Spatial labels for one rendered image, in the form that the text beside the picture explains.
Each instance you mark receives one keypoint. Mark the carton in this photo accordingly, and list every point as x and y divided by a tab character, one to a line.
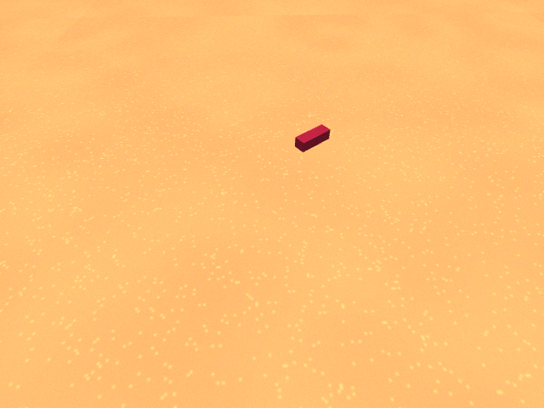
312	138

